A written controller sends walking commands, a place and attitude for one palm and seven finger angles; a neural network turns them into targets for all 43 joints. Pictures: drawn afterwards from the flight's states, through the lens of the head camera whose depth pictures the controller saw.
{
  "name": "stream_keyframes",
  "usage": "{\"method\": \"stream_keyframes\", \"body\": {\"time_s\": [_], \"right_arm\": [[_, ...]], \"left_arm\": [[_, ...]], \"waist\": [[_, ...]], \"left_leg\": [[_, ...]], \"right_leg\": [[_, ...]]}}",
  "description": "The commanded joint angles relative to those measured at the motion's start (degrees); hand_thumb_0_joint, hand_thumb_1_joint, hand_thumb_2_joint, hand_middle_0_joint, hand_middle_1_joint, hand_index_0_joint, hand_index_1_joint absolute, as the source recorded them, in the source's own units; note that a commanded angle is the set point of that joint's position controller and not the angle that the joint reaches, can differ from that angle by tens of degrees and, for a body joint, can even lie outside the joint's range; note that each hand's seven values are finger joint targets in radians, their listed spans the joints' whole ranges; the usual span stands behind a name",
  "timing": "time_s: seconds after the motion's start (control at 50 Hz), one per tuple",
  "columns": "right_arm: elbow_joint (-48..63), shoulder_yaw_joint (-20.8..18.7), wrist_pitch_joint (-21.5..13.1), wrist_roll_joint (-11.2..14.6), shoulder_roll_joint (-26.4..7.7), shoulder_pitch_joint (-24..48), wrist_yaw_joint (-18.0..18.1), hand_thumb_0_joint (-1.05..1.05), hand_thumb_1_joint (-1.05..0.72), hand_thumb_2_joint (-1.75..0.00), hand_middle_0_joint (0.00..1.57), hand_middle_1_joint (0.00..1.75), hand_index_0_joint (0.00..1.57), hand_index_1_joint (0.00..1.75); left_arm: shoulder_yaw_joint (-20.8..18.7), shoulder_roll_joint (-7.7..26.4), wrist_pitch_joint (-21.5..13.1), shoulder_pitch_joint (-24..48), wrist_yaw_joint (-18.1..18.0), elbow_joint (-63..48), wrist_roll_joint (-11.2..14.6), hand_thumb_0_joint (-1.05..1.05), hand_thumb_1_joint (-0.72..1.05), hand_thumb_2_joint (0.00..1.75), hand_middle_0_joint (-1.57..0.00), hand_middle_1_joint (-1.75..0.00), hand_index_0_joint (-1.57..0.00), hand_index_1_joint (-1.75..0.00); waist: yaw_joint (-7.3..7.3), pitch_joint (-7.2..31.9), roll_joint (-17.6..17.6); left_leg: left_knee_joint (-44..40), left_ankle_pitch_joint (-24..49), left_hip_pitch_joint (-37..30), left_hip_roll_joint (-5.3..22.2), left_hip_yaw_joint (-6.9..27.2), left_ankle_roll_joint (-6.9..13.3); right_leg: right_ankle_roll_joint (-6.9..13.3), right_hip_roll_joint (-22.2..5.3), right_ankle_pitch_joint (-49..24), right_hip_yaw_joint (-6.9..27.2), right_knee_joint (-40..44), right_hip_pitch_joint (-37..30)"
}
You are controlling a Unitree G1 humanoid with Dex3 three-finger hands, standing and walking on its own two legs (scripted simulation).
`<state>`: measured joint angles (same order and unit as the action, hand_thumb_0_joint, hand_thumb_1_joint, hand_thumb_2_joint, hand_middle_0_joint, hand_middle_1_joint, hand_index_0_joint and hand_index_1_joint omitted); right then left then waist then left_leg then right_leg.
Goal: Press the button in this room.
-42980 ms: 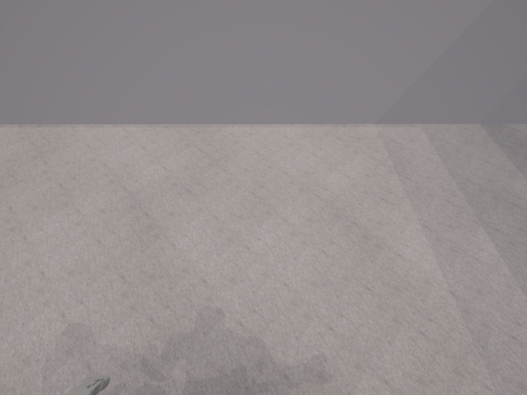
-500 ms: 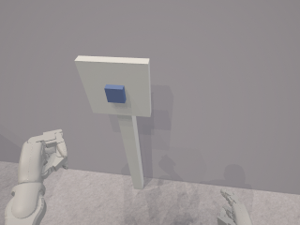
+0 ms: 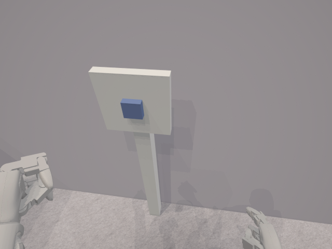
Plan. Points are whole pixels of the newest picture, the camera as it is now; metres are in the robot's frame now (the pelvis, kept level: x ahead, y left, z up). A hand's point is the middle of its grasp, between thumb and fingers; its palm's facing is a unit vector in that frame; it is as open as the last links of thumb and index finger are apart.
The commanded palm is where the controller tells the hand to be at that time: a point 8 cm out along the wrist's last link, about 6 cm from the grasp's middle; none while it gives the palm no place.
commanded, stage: draw the hand back to the body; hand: left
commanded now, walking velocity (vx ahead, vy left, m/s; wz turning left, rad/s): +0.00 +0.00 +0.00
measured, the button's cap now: (133, 108) +0.46 +0.17 +0.10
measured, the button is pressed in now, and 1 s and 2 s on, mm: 0 0 0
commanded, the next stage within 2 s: step back with the hand held close in 0.10 s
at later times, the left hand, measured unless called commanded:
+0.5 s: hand (55, 190) +0.17 +0.23 +0.14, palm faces +0.27 -0.84 -0.46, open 3.1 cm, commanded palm +0.11 +0.28 +0.17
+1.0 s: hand out of the picture +0.09 +0.28 +0.15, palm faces +0.38 -0.80 -0.47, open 3.1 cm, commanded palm +0.03 +0.32 +0.17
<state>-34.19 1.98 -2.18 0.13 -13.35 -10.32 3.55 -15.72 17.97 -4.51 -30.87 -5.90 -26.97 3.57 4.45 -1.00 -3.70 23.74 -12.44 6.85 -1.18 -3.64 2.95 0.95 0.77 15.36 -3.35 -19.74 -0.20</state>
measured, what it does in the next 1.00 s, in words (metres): shifts its weight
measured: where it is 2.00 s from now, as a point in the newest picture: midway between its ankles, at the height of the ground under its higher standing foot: outside the picture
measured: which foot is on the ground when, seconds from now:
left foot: down 0.00-1.00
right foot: down 0.00-1.00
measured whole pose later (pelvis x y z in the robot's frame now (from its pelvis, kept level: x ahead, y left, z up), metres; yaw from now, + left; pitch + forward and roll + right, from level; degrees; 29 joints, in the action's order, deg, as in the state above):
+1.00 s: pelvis -0.09 +0.03 -0.02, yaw +2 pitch +0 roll -3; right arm -30.4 0.7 -1.4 0.3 -12.2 -12.6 4.2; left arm -21.9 22.9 -12.6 -36.0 -7.7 -35.9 1.2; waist 0.2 -2.2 -1.0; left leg 32.3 -7.9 25.2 -1.6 -2.9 5.8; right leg -0.2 2.1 13.5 -1.1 -30.9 18.6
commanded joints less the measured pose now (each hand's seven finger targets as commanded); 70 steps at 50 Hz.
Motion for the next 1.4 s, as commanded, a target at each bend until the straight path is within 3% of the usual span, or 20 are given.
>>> {"method": "stream_keyframes", "body": {"time_s": [0.0,0.16,0.2,0.22,0.24,0.28,0.4,0.52,0.62,0.78,0.9,1.0,1.08,1.16,1.26,1.3,1.32,1.34,1.36,1.38], "right_arm": [[8.81,-2.44,-3.7,-0.4,-6.03,7.3,0.86,0.0,-0.9,-0.9,0.2,0.3,0.2,0.3],[8.61,-2.07,-3.96,-0.4,-5.48,7.69,0.8,0.0,-0.9,-0.9,0.2,0.3,0.2,0.3],[8.06,-2.27,-3.95,-0.43,-5.82,7.86,0.93,0.0,-0.9,-0.9,0.2,0.3,0.2,0.3],[10.48,-2.76,-2.45,0.17,-7.08,7.85,0.75,0.0,-0.9,-0.9,0.2,0.3,0.2,0.3],[9.48,-2.73,-1.49,-0.08,-6.08,7.26,0.76,0.0,-0.9,-0.9,0.2,0.3,0.2,0.3],[10.08,-2.85,-0.4,-0.08,-6.04,7.32,0.47,0.0,-0.9,-0.9,0.2,0.3,0.2,0.3],[12.01,-4.14,1.4,0.36,-6.77,6.61,0.57,0.0,-0.9,-0.9,0.2,0.3,0.2,0.3],[13.54,-4.64,2.25,0.8,-6.53,6.08,0.89,0.0,-0.9,-0.9,0.2,0.3,0.2,0.3],[13.47,-4.96,1.68,0.78,-7.04,5.64,1.03,0.0,-0.9,-0.9,0.2,0.3,0.2,0.3],[13.94,-5.05,-0.78,0.4,-7.82,4.97,1.16,0.0,-0.9,-0.9,0.2,0.3,0.2,0.3],[13.42,-5.12,-2.62,-0.11,-7.63,4.35,1.36,0.0,-0.9,-0.9,0.2,0.3,0.2,0.3],[12.05,-5.16,-3.7,-0.45,-7.49,3.8,1.25,0.0,-0.9,-0.9,0.2,0.3,0.2,0.3],[11.27,-5.35,-4.02,-0.67,-7.76,4.45,1.3,0.0,-0.9,-0.9,0.2,0.3,0.2,0.3],[11.12,-5.55,-4.4,-0.51,-6.91,4.56,1.14,0.0,-0.9,-0.9,0.2,0.3,0.2,0.3],[11.29,-6.32,-3.8,-0.86,-7.79,5.79,0.69,0.0,-0.9,-0.9,0.2,0.3,0.2,0.3],[11.07,-6.53,-3.59,-0.56,-6.66,5.42,0.46,0.0,-0.9,-0.9,0.2,0.3,0.2,0.3],[10.71,-6.45,-3.4,-0.45,-5.71,4.71,0.37,0.0,-0.9,-0.9,0.2,0.3,0.2,0.3],[9.98,-6.94,-2.98,-0.27,-5.31,3.17,0.1,0.0,-0.9,-0.9,0.2,0.3,0.2,0.3],[9.1,-7.52,-2.31,-0.4,-4.58,2.43,-0.78,0.0,-0.9,-0.9,0.2,0.3,0.2,0.3],[8.56,-7.66,-1.28,-0.94,-5.0,3.7,-1.29,0.0,-0.9,-0.9,0.2,0.3,0.2,0.3]], "left_arm": [[-6.69,10.58,-3.47,4.68,-1.44,-12.07,0.38,0.0,0.9,0.9,-1.3,-1.5,-1.3,-1.5],[-6.11,9.5,-3.55,3.49,-1.37,-12.16,0.58,0.0,0.9,0.9,-1.3,-1.5,-1.3,-1.5],[-5.96,9.88,-3.35,6.22,-1.4,-10.1,0.45,0.0,0.9,0.9,-1.3,-1.5,-1.3,-1.5],[-12.81,16.65,-5.01,9.84,-1.37,-14.24,0.57,0.0,0.9,0.9,-1.3,-1.5,-1.3,-1.5],[-9.64,12.42,-5.13,4.8,-0.91,-9.75,0.45,0.0,0.9,0.9,-1.3,-1.5,-1.3,-1.5],[-7.31,10.39,-5.18,1.99,-0.69,-8.91,-0.02,0.0,0.9,0.9,-1.3,-1.5,-1.3,-1.5],[-10.26,13.3,-6.64,-3.88,-1.23,-15.96,0.26,0.0,0.9,0.9,-1.3,-1.5,-1.3,-1.5],[-12.28,14.69,-7.2,-7.06,-1.98,-18.27,0.78,0.0,0.9,0.9,-1.3,-1.5,-1.3,-1.5],[-11.9,13.75,-7.92,-7.25,-2.18,-17.13,0.6,0.0,0.9,0.9,-1.3,-1.5,-1.3,-1.5],[-12.02,13.23,-9.85,-4.69,-2.82,-18.38,-1.25,0.0,0.9,0.9,-1.3,-1.5,-1.3,-1.5],[-13.77,14.56,-11.33,-4.38,-3.39,-21.47,-1.77,0.0,0.9,0.9,-1.3,-1.5,-1.3,-1.5],[-13.18,13.51,-12.2,-4.42,-3.41,-19.95,-1.56,0.0,0.9,0.9,-1.3,-1.5,-1.3,-1.5],[-12.74,12.6,-12.61,-2.14,-3.22,-18.26,-2.52,0.0,0.9,0.9,-1.3,-1.5,-1.3,-1.5],[-12.96,13.79,-13.09,-1.67,-2.91,-20.08,-2.0,0.0,0.9,0.9,-1.3,-1.5,-1.3,-1.5],[-14.93,14.09,-13.04,-1.45,-2.28,-19.64,-3.02,0.0,0.9,0.9,-1.3,-1.5,-1.3,-1.5],[-15.32,15.88,-13.23,-0.35,-2.41,-22.38,-2.14,0.0,0.9,0.9,-1.3,-1.5,-1.3,-1.5],[-14.32,15.91,-13.42,-0.06,-2.52,-23.44,-1.87,0.0,0.9,0.9,-1.3,-1.5,-1.3,-1.5],[-14.07,16.16,-13.9,0.26,-2.81,-23.75,-1.95,0.0,0.9,0.9,-1.3,-1.5,-1.3,-1.5],[-12.91,15.49,-14.1,1.69,-3.09,-23.97,-2.26,0.0,0.9,0.9,-1.3,-1.5,-1.3,-1.5],[-12.71,15.58,-13.42,2.15,-3.01,-23.27,-2.45,0.0,0.9,0.9,-1.3,-1.5,-1.3,-1.5]], "waist": [[-0.53,3.69,1.78],[-0.55,1.69,-0.86],[-1.0,0.34,1.93],[-2.73,-3.84,3.06],[-3.05,-2.64,5.46],[-3.21,-1.9,6.24],[-3.1,10.73,1.59],[-3.35,11.7,1.21],[-3.65,8.61,-0.12],[-4.2,3.96,-0.57],[-4.14,5.58,-2.58],[-4.53,4.87,-0.74],[-4.4,3.0,-3.43],[-4.16,8.16,-0.19],[-3.89,4.51,-4.5],[-3.82,6.06,0.9],[-4.13,6.56,5.82],[-4.81,7.0,11.38],[-5.09,7.13,17.67],[-4.97,6.65,16.09]], "left_leg": [[-2.94,11.42,-6.36,2.84,5.07,-1.19],[-3.01,11.37,-5.28,2.66,4.91,-1.47],[-3.45,9.22,-5.1,2.62,4.59,-1.32],[-0.9,5.16,-0.3,3.76,5.88,0.35],[0.34,4.51,-0.26,3.52,6.27,0.4],[1.26,5.22,-0.45,3.55,5.54,0.38],[1.91,20.79,-1.94,5.25,5.06,0.49],[1.84,22.59,1.68,6.97,6.67,0.53],[-1.22,12.45,8.37,8.61,8.79,1.03],[-7.43,-19.96,25.74,10.12,13.11,2.44],[-8.16,-23.64,26.96,10.23,14.74,2.12],[-5.63,-21.13,22.96,9.15,14.1,1.25],[-10.5,-28.18,31.06,12.26,17.07,2.41],[-8.0,-17.77,23.85,12.42,15.4,2.07],[-10.48,-35.41,38.82,14.17,14.87,2.3],[-3.58,-27.37,29.03,11.16,11.39,-0.01],[7.24,-21.56,19.77,7.02,7.4,-2.13],[26.3,-13.85,7.96,1.5,3.54,-4.65],[42.53,-12.44,3.96,-0.47,6.02,-5.28],[52.32,-12.83,5.58,0.13,7.18,-5.1]], "right_leg": [[0.54,-0.49,-10.51,2.99,4.13,7.4],[0.66,-0.62,-10.9,3.15,4.53,7.48],[0.43,-0.51,-8.82,3.27,5.69,8.66],[-0.93,-3.85,-8.98,8.39,8.48,15.59],[-0.72,-5.14,-7.75,8.12,8.6,15.98],[-1.49,-5.76,-7.77,8.04,8.74,17.36],[-2.62,-5.02,-22.7,5.12,-0.17,10.42],[-1.98,-3.94,-20.58,4.84,-4.17,10.59],[-1.58,-3.03,-11.9,5.27,-5.83,11.27],[-0.35,-2.09,3.61,7.09,-8.65,7.3],[0.4,-0.94,6.35,7.25,-10.28,7.12],[1.05,-1.26,6.47,9.76,-7.85,11.99],[0.64,1.34,6.73,8.26,-14.26,7.8],[0.5,1.19,-0.86,8.82,-15.03,8.48],[1.84,2.6,10.86,8.58,-20.84,4.19],[3.67,-0.15,13.85,11.76,-14.52,13.94],[5.63,-4.33,19.65,16.54,-6.23,24.73],[8.91,-12.97,27.72,27.32,5.68,40.17],[12.06,-21.94,29.13,35.86,12.97,46.96],[12.0,-21.99,24.9,32.13,12.59,47.2]]}}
